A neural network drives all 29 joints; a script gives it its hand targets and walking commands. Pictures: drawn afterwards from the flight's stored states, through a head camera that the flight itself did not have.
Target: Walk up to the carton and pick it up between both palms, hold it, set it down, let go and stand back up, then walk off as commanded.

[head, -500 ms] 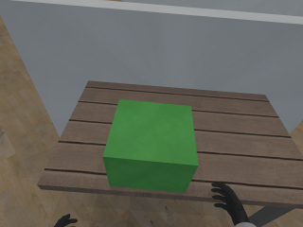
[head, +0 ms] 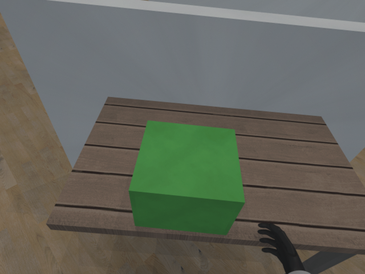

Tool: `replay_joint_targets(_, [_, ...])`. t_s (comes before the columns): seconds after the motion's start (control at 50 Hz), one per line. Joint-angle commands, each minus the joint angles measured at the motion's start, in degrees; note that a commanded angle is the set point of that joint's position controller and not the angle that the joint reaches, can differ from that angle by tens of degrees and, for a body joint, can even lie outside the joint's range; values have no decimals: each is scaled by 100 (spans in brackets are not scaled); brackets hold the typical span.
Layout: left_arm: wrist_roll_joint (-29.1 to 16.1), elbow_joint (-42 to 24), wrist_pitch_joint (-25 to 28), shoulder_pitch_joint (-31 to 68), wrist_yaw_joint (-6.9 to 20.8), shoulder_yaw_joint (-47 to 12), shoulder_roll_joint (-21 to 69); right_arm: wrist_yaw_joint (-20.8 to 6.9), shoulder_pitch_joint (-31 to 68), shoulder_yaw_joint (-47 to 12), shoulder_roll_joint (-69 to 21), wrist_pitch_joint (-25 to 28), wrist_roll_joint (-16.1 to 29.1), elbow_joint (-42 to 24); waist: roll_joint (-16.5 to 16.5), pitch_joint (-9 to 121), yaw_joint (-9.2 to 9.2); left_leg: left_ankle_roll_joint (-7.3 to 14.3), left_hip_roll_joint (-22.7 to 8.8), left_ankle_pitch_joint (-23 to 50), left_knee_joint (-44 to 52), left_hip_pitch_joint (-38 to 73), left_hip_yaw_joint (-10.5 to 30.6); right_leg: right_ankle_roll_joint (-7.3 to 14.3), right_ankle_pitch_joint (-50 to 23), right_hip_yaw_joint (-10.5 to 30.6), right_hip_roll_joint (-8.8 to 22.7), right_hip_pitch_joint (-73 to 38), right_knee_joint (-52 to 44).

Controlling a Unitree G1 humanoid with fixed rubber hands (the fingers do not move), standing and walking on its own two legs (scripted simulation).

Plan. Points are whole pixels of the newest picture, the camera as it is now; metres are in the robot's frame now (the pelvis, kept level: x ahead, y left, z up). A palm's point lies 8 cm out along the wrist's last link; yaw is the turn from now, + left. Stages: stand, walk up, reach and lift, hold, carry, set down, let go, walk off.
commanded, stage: walk off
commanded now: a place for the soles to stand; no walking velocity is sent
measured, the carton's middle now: (186, 176) +0.37 -0.03 -0.01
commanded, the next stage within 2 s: stand in 1.22 s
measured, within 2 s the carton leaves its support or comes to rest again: neither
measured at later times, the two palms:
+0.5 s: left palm out of the picture +0.02 +0.24 -0.10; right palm (299, 271) +0.15 -0.26 -0.04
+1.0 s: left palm out of the picture -0.10 +0.29 -0.14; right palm out of the picture -0.14 -0.27 -0.16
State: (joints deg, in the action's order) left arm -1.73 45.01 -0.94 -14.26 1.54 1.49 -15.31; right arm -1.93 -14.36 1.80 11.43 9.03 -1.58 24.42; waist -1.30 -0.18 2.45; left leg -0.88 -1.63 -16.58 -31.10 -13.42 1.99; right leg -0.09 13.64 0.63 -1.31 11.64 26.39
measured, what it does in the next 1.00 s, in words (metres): walks backwards: right foot, then left foot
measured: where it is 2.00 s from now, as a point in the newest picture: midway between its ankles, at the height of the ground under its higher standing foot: outside the picture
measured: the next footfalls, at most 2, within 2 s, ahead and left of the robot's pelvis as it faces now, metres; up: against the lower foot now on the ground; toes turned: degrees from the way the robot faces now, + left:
right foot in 0.34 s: -0.01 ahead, -0.12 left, +0.00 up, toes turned +2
left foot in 0.80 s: -0.15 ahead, +0.10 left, +0.00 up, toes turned -1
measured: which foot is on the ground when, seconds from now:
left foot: down 0.00-0.36, up 0.38-0.78, down 0.80-1.00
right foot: down 0.00-0.08, up 0.10-0.32, down 0.34-0.82, up 0.84-1.00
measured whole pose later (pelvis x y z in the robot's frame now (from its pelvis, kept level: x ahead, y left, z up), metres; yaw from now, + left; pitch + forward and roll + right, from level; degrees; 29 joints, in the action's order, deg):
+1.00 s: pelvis -0.21 +0.00 -0.03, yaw +2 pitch -2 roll +0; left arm -1.7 41.8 -3.0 -7.3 -1.0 2.7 -18.2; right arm 0.3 -12.2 2.6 17.4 -4.8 -2.6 40.3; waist 2.0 -19.3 2.4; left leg 2.5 3.8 -23.0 -46.4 -20.9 1.4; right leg 1.4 25.2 2.4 -5.0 29.3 63.2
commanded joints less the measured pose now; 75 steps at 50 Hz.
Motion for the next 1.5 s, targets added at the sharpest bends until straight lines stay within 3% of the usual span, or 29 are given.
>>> replay_joint_targets(0.0, [344, -467, 197, 303, -94, 380, -1709, 287, 183, 538, 2331, -758, -185, 889, 1331, -737, -220, 743, -532, 1300, 631, -819, 552, 308, -596, 169, 50, 890, 998])
replay_joint_targets(0.06, [313, -420, 96, -87, -166, 469, -1571, 278, 123, 548, 2361, -794, -187, 799, 2205, -274, -227, 1330, -1366, 3089, 915, -540, 1113, 212, 1406, -15, -258, 982, 2495])
replay_joint_targets(0.1, [373, -483, 20, -116, -164, 445, -1630, 301, 376, 549, 2393, -859, -213, 705, 1927, -590, -222, 1596, -1531, 2205, 1139, -1421, 1153, 263, 1650, 43, -304, 905, 3408])
replay_joint_targets(0.24, [349, -568, -24, -531, -164, 547, -1557, 276, 504, 573, 2379, -1010, -216, 337, 2300, -710, -452, 1179, -1081, 2709, 394, -988, 833, 244, 956, 178, 305, 437, 1195])
replay_joint_targets(0.28, [419, -659, 52, -305, -169, 657, -1769, 274, 371, 565, 2247, -1077, -132, 403, 1330, -916, -334, 591, -293, 1663, -385, -822, 284, 263, -1209, 413, 564, 724, -32])
replay_joint_targets(0.32, [527, -659, 97, -144, -232, 822, -2419, 360, 425, 559, 1982, -1166, -100, 343, -480, -1011, -417, 264, 782, -1324, -2593, -1506, -118, 811, -1091, 2663, 1997, 1256, -913])
replay_joint_targets(0.34, [561, -705, 128, -31, -247, 851, -2520, 354, 373, 573, 2031, -1185, -193, 346, 162, -1076, -293, 303, 716, -1293, -3315, -1166, 502, 958, -666, 2943, 2182, 1918, -976])
replay_joint_targets(0.44, [563, -821, 138, 701, -304, 841, -2202, 270, -12, 625, 2085, -1220, -64, 469, 58, -1372, -99, 249, 551, -562, -4062, -1073, 740, 1079, 672, 2399, 1644, 2349, -1059])
replay_joint_targets(0.54, [466, -993, 265, 149, -371, 839, -2184, 287, 476, 578, 1905, -1247, -144, 115, 424, -859, -379, 25, 620, -952, -4167, -1648, 703, 1319, -1363, 2453, 1820, 882, -268])
replay_joint_targets(0.64, [440, -1199, 177, 12, -457, 713, -2166, 302, 462, 522, 1837, -1203, -94, 25, -93, 94, -432, 91, 185, -1789, -2583, -1530, 580, 1626, -3978, 2152, 1932, -382, 603])
replay_joint_targets(0.68, [433, -1191, 156, -31, -483, 692, -2217, 294, 380, 571, 1922, -1219, -97, 168, -177, 274, -449, 98, 156, -1895, -1862, -1314, 444, 1449, -4136, 2267, 1929, -419, 784])
replay_joint_targets(0.74, [374, -1187, -6, 523, -384, 569, -2162, 228, -482, 629, 1965, -1111, -47, 672, -385, 1080, 25, 321, 219, -306, -73, 177, 155, 857, -2655, 1274, 1232, 356, 1193])
replay_joint_targets(0.78, [259, -1287, -107, 509, -372, 501, -1629, 262, -325, 749, 2475, -1024, -206, 772, 1391, 817, -29, 817, -943, 1694, 258, 677, 1931, 251, -213, 520, -231, 1963, 2973])
replay_joint_targets(0.8, [247, -1104, -115, 333, -402, 523, -1683, 313, 96, 757, 2595, -1056, -251, 819, 1283, 1142, -194, 1273, -1422, 2448, 40, 944, 2280, 231, 1852, 556, -619, 2296, 3747])
replay_joint_targets(0.82, [253, -1024, -107, 179, -436, 548, -1906, 291, 69, 759, 2754, -1094, -242, 707, 1546, 1165, -75, 1487, -1610, 2039, 325, 539, 2351, 216, 2144, 793, -754, 2165, 4453])
replay_joint_targets(0.9, [208, -638, -203, 240, -430, 585, -1913, 371, 706, 580, 2252, -1081, -229, 815, 913, 134, -319, 1117, -1082, 1440, 497, -258, 1672, 215, 1398, 1126, -664, 1820, 4760])
replay_joint_targets(0.96, [229, -480, -177, 163, -370, 617, -2027, 408, 211, 628, 2348, -993, -154, 1047, 846, 277, -242, 1136, -1189, 1511, 211, 736, 2098, 169, 1520, 1156, -667, 2167, 4783])
replay_joint_targets(1.02, [321, -369, -160, 142, -269, 660, -2059, 454, -233, 735, 2405, -902, -76, 1193, 358, 518, -115, 1162, -1422, -232, 399, 1132, 2586, 220, 1919, 1208, -488, 2091, 4315])
replay_joint_targets(1.1, [305, -107, -64, 244, -170, 619, -1937, 352, 127, 611, 2397, -896, -186, 1394, 1143, 136, -104, 1392, -1261, -1503, 531, 193, 2229, 274, 2748, 605, 15, 1269, 2538])
replay_joint_targets(1.16, [254, 198, 86, -334, -184, 623, -1738, 262, 487, 598, 2459, -993, -85, 1491, 972, 154, -578, 951, -666, -1163, -450, -955, 1220, 462, 2041, 554, 172, -586, 19])
replay_joint_targets(1.18, [328, 434, 143, -737, -202, 698, -1841, 320, 459, 553, 2134, -1010, -103, 1535, -61, 296, -803, 589, -169, -892, -1823, -1623, 589, 347, 2141, 1227, 552, -1579, -824])
replay_joint_targets(1.2, [508, 220, 173, -576, -291, 815, -2298, 369, 476, 377, 1789, -956, 9, 1426, -1236, -45, -694, 272, 622, -1258, -2877, -2896, 121, 257, 788, 2847, 1446, -1716, -809])
replay_joint_targets(1.22, [446, 9, 207, -225, -330, 743, -2211, 425, 644, 463, 2002, -982, 14, 1452, -266, -458, -498, 133, 438, -933, -2674, -2613, 421, 346, -392, 3070, 1527, -965, -702])
replay_joint_targets(1.26, [343, 255, 212, 0, -394, 649, -2299, 412, 728, 579, 2205, -1040, 28, 1721, 127, -567, -613, 149, 613, -1059, -2917, -2201, 751, 195, 35, 3310, 1709, -525, -997])
replay_joint_targets(1.32, [302, 293, 263, -160, -469, 697, -1975, 416, 591, 470, 2022, -1052, 53, 1848, -691, -735, -550, 205, 624, -698, -2501, -2200, 554, -937, -3504, 1826, 852, -1491, -541])
replay_joint_targets(1.38, [272, 286, 207, -283, -468, 772, -1802, 421, 462, 449, 1980, -1097, 15, 1886, -1278, -507, -571, 177, 892, -1094, -2191, -1811, 88, -1614, -5090, 1244, 535, -1734, -610])
replay_joint_targets(1.42, [236, 57, 110, 460, -497, 783, -1912, 496, -361, 623, 2181, -1090, -6, 2105, -1621, -556, -85, 367, 920, -1363, -1155, -367, -302, -2232, -6317, 463, 12, -713, -262])
replay_joint_targets(1.46, [228, -255, 111, 958, -520, 846, -2004, 552, -1325, 814, 2400, -1016, 4, 2292, -1180, -33, 718, 1200, 371, -705, 632, 1089, -220, -2538, -7617, 74, -498, -67, 2588])
replay_joint_targets(1.48, [166, -348, 92, 854, -572, 828, -1985, 584, -1367, 874, 2500, -960, 61, 2314, -76, 556, 864, 1596, -217, 361, 948, 1391, 144, -2012, -6241, 434, -447, -26, 4579])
